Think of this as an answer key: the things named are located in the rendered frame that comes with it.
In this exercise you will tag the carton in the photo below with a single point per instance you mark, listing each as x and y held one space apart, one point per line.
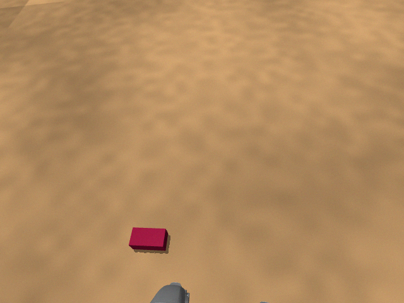
148 239

